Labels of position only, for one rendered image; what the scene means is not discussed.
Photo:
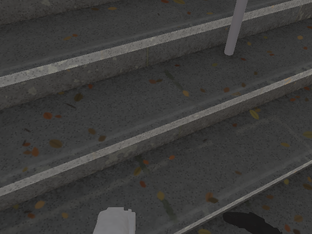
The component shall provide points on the left robot thigh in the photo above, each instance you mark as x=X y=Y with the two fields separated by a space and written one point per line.
x=114 y=220

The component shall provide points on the right robot hand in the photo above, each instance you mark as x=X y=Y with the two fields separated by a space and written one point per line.
x=251 y=222

